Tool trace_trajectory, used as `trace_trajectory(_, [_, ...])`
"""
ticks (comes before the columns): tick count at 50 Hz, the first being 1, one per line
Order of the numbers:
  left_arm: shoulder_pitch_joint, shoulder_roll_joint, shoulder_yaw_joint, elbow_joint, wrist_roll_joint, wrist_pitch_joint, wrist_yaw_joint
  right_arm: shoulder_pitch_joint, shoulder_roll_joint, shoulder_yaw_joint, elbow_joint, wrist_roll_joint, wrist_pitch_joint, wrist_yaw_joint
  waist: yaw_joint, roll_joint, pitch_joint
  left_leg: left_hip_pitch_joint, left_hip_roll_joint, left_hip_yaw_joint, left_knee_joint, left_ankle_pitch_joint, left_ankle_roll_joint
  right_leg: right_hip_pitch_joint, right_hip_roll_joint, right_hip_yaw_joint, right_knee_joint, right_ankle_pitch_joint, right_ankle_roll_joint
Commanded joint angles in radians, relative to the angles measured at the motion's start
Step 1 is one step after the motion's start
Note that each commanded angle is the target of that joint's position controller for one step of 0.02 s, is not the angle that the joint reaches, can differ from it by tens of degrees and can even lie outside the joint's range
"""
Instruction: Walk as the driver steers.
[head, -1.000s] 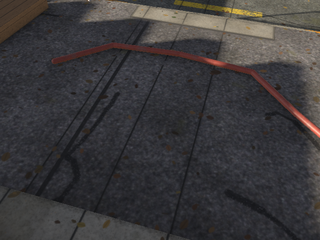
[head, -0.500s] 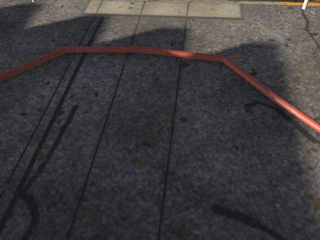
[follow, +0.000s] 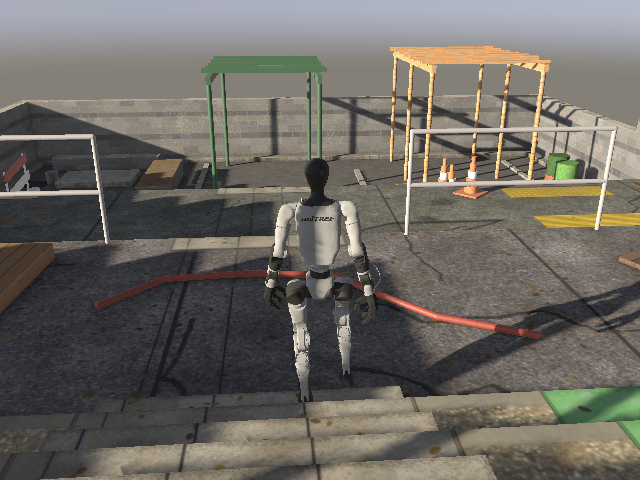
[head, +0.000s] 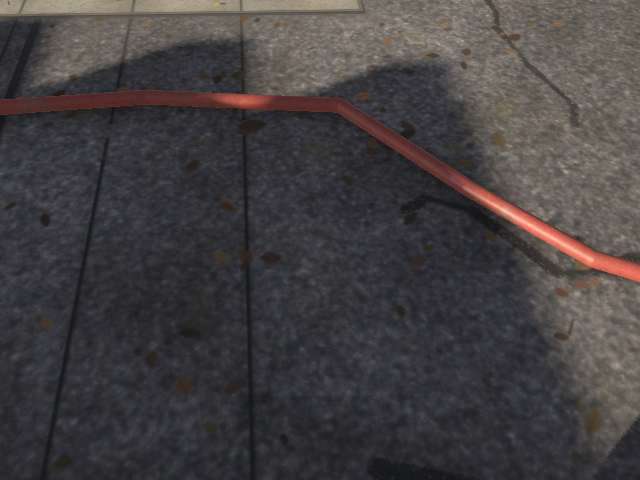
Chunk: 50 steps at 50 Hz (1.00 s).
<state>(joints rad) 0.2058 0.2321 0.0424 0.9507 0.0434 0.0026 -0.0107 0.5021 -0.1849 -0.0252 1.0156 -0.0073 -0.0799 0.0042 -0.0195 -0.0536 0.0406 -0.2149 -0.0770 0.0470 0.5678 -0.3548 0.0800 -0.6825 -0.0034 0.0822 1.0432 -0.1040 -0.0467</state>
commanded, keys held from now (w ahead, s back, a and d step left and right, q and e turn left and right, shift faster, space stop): no key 1.00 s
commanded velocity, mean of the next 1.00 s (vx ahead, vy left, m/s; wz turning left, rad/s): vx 0.05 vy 0.00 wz -0.03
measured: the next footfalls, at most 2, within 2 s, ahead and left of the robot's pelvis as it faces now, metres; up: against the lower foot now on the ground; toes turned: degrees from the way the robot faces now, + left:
right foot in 0.30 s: +0.27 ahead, -0.14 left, -0.15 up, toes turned +2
left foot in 0.72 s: +0.25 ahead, +0.09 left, -0.15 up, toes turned -1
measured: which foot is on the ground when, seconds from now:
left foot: down 0.00-0.30, up 0.32-0.70, down 0.72-1.00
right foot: up 0.00-0.28, down 0.30-1.00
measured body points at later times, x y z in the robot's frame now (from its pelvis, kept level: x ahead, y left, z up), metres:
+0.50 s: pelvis +0.16 -0.05 -0.14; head +0.17 -0.07 +0.31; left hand +0.19 +0.18 -0.28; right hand +0.17 -0.28 -0.31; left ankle +0.13 +0.07 -0.68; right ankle +0.22 -0.13 -0.88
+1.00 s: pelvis +0.20 -0.02 -0.14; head +0.19 +0.00 +0.31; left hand +0.20 +0.21 -0.30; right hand +0.21 -0.24 -0.29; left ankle +0.21 +0.09 -0.88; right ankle +0.23 -0.14 -0.88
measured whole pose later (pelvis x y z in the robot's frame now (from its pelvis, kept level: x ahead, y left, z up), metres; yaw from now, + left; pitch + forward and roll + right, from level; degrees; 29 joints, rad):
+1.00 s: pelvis +0.20 -0.02 -0.14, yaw +0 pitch -2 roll +0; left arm 0.36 0.16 0.03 1.02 0.03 0.00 -0.01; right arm 0.36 -0.14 0.00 0.99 -0.02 -0.03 -0.01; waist 0.00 -0.03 -0.01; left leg -0.22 -0.03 0.00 0.51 -0.26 0.03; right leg -0.25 0.00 0.03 0.49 -0.22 0.01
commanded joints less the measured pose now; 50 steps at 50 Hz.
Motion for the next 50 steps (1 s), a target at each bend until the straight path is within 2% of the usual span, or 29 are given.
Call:
trace_trajectory(1, [0.022,0.047,0.012,-0.017,-0.005,-0.003,-0.012,0.027,-0.063,0.001,-0.022,0.008,-0.017,-0.009,0.032,0.177,-0.033,0.042,0.232,-0.234,-0.081,0.743,0.128,-0.002,-0.021,0.004,-0.084,0.286,-0.027])
trace_trajectory(3, [-0.098,0.031,0.003,-0.036,0.011,-0.026,-0.013,0.101,-0.084,-0.003,-0.001,-0.010,-0.014,-0.026,-0.026,0.122,-0.012,0.172,0.245,-0.276,-0.023,0.693,0.141,-0.123,-0.033,0.003,-0.167,0.277,-0.027])
trace_trajectory(5, [-0.205,0.039,0.002,-0.072,0.008,-0.046,-0.016,0.116,-0.086,-0.004,0.004,-0.032,-0.014,-0.037,-0.058,0.080,0.024,0.148,0.221,-0.266,0.032,0.463,0.145,-0.119,-0.035,-0.009,-0.329,0.391,0.000])
trace_trajectory(6, [-0.238,0.025,0.001,-0.079,-0.002,-0.052,-0.021,0.109,-0.074,0.003,0.005,-0.028,-0.018,-0.038,-0.066,0.080,0.036,0.059,0.216,-0.274,0.037,0.339,0.139,-0.027,-0.027,-0.019,-0.377,0.481,0.007])
trace_trajectory(9, [-0.215,-0.008,-0.010,-0.073,-0.029,-0.048,-0.036,0.058,-0.076,0.006,0.002,-0.028,-0.005,-0.031,-0.069,0.093,0.057,-0.118,0.187,-0.240,0.095,0.194,0.115,0.228,-0.022,-0.038,-0.539,0.531,0.021])
trace_trajectory(12, [-0.183,0.023,-0.001,-0.054,-0.054,-0.057,-0.031,0.106,-0.060,0.000,0.028,-0.050,0.013,-0.037,-0.103,0.084,0.108,-0.065,0.181,-0.263,0.220,0.195,0.111,0.310,-0.082,-0.024,-0.762,0.545,0.017])
trace_trajectory(13, [-0.111,0.033,0.006,-0.024,-0.052,-0.062,-0.026,0.106,-0.062,-0.003,0.035,-0.054,0.024,-0.040,-0.077,0.059,0.101,-0.072,0.169,-0.251,0.310,0.224,0.108,0.401,-0.087,-0.049,-0.846,0.559,0.013])
trace_trajectory(14, [0.013,0.044,0.013,0.030,-0.034,-0.068,-0.018,0.115,-0.061,-0.004,0.041,-0.050,0.032,-0.036,-0.045,0.013,0.066,-0.108,0.131,-0.209,0.456,0.229,0.100,0.553,-0.072,-0.107,-0.902,0.591,0.013])
trace_trajectory(15, [0.125,0.075,0.020,0.073,-0.002,-0.076,-0.016,0.160,-0.054,-0.003,0.052,-0.024,0.037,-0.024,-0.016,-0.050,0.001,-0.189,0.070,-0.133,0.637,0.071,0.077,0.736,-0.086,-0.141,-0.858,0.763,0.013])
trace_trajectory(16, [0.291,0.147,0.037,0.131,0.008,-0.071,-0.024,0.222,-0.018,-0.005,0.060,0.016,0.046,-0.033,0.023,-0.160,-0.160,-0.461,-0.008,-0.052,0.964,-0.524,0.018,1.110,-0.278,-0.020,-0.549,1.424,-0.058])
trace_trajectory(17, [0.361,0.148,0.042,0.136,-0.027,-0.060,-0.028,0.259,-0.056,-0.006,0.050,0.060,0.061,-0.067,0.050,-0.157,-0.366,-0.636,-0.013,-0.012,1.317,-0.778,-0.003,1.315,-0.437,0.085,-0.361,1.530,-0.168])
trace_trajectory(18, [0.332,0.100,0.029,0.107,-0.056,-0.051,-0.027,0.175,-0.088,-0.006,0.029,0.046,0.064,-0.074,0.071,-0.050,-0.402,-0.730,0.036,-0.042,1.381,-0.700,-0.003,1.249,-0.457,0.133,-0.394,1.301,-0.209])
trace_trajectory(19, [0.273,0.070,0.015,0.080,-0.056,-0.047,-0.011,0.056,-0.075,-0.006,0.003,0.021,0.068,-0.068,0.077,-0.017,-0.356,-0.775,0.053,-0.041,1.402,-0.611,-0.014,1.118,-0.424,0.131,-0.457,1.036,-0.234])
trace_trajectory(20, [0.167,0.090,0.014,0.039,-0.036,-0.047,0.023,-0.016,-0.044,0.005,-0.028,-0.008,0.075,-0.051,0.044,-0.023,-0.280,-0.762,0.080,-0.072,1.337,-0.396,-0.036,0.899,-0.459,0.206,-0.600,0.536,-0.309])
trace_trajectory(22, [0.100,0.068,-0.004,0.018,-0.011,-0.035,0.043,-0.116,-0.040,0.005,-0.050,-0.050,0.119,-0.033,0.006,-0.009,-0.132,-0.564,0.085,-0.035,1.251,-0.234,-0.057,0.454,-0.381,0.179,-0.750,0.214,-0.306])
trace_trajectory(24, [0.096,0.035,-0.024,0.023,0.003,-0.047,0.040,-0.139,-0.022,0.005,-0.055,-0.054,0.127,-0.023,-0.018,-0.012,-0.033,-0.489,0.067,-0.075,1.096,-0.026,-0.069,0.249,-0.284,0.108,-0.743,0.207,-0.259])
trace_trajectory(26, [0.147,0.033,-0.029,0.040,-0.003,-0.062,0.038,-0.127,-0.002,0.008,-0.061,-0.051,0.126,-0.029,-0.021,-0.042,-0.076,-0.535,0.039,-0.087,1.140,-0.028,-0.073,0.281,-0.282,0.123,-0.692,0.316,-0.273])
trace_trajectory(28, [0.147,0.009,-0.042,0.040,-0.012,-0.066,0.049,-0.202,0.014,0.020,-0.100,-0.052,0.124,-0.021,-0.029,-0.007,-0.059,-0.511,0.072,-0.084,0.844,0.163,-0.093,0.249,-0.237,0.094,-0.701,0.099,-0.239])
trace_trajectory(31, [0.133,0.029,-0.037,0.005,-0.012,-0.049,0.051,-0.227,0.020,0.038,-0.100,-0.038,0.122,-0.004,-0.007,-0.081,-0.072,-0.190,0.080,-0.036,0.286,0.178,-0.092,0.164,-0.165,0.045,-0.793,-0.260,-0.147])
trace_trajectory(33, [0.205,0.070,-0.022,0.012,-0.016,-0.031,0.041,-0.197,-0.031,0.019,-0.084,-0.016,0.127,-0.006,0.016,-0.128,-0.058,-0.012,0.047,-0.017,0.141,0.045,-0.071,0.144,-0.201,0.109,-0.823,-0.460,-0.130])
trace_trajectory(35, [0.245,0.053,-0.021,0.010,-0.014,-0.009,0.038,-0.132,-0.064,0.003,-0.054,-0.017,0.114,-0.010,0.002,-0.055,-0.002,0.135,0.048,-0.008,-0.013,0.018,-0.046,0.061,-0.183,0.132,-0.777,-0.614,-0.097])
trace_trajectory(36, [0.267,0.050,-0.015,0.010,-0.010,-0.007,0.036,-0.081,-0.072,0.003,-0.046,-0.016,0.092,-0.011,-0.016,0.008,0.044,0.226,0.095,-0.058,-0.112,0.064,-0.045,-0.020,-0.153,0.110,-0.729,-0.594,-0.056])
trace_trajectory(37, [0.266,0.011,-0.014,0.003,-0.017,-0.009,0.031,-0.031,-0.072,0.010,-0.049,-0.018,0.066,-0.011,-0.029,0.109,0.068,0.264,0.250,-0.266,-0.184,-0.016,-0.045,-0.076,-0.082,0.015,-0.516,-0.465,-0.002])
trace_trajectory(38, [0.218,-0.018,-0.013,-0.036,-0.035,-0.014,0.019,-0.049,-0.103,0.014,-0.046,-0.031,0.073,-0.023,-0.031,0.285,0.094,0.089,0.425,-0.535,-0.354,-0.304,0.039,-0.089,-0.018,-0.061,-0.520,-0.380,0.020])
trace_trajectory(39, [0.172,0.018,0.004,-0.017,-0.027,-0.010,0.014,-0.125,-0.055,0.027,-0.066,-0.022,0.072,-0.030,-0.025,0.189,0.155,-0.055,0.386,-0.532,-0.385,-0.355,0.036,0.061,-0.034,-0.037,-0.463,-0.273,0.018])
trace_trajectory(41, [0.244,-0.046,-0.002,0.025,-0.016,-0.002,-0.006,-0.245,-0.050,0.024,-0.098,-0.024,0.060,-0.034,0.054,0.177,0.094,-0.221,0.290,-0.397,-0.362,-0.315,0.011,0.334,-0.006,-0.039,-0.454,-0.154,0.012])
trace_trajectory(42, [0.270,-0.045,0.000,0.039,-0.006,0.002,-0.011,-0.266,-0.055,0.020,-0.109,-0.017,0.054,-0.033,0.075,0.181,0.068,-0.278,0.251,-0.333,-0.358,-0.309,-0.006,0.440,0.005,-0.050,-0.471,-0.116,0.011])
trace_trajectory(45, [0.286,-0.036,-0.003,0.058,0.003,0.002,-0.002,-0.227,-0.045,0.015,-0.095,-0.008,0.039,-0.019,0.070,0.186,0.042,-0.270,0.202,-0.275,-0.327,-0.230,-0.029,0.549,-0.013,-0.032,-0.545,-0.076,0.018])
trace_trajectory(50, [0.232,-0.016,-0.006,0.069,-0.013,-0.016,0.007,-0.138,-0.043,0.007,-0.062,-0.016,0.036,-0.013,0.035,0.078,0.029,-0.104,0.168,-0.205,-0.222,0.005,-0.044,0.491,-0.071,0.039,-0.626,-0.074,0.029])
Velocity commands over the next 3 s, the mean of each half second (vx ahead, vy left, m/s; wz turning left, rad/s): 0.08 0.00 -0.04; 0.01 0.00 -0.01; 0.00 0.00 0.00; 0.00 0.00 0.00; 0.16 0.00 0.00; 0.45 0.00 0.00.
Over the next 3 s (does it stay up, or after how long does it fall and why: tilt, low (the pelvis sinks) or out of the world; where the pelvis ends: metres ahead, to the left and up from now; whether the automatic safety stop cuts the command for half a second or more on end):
stays up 0.53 -0.04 -0.14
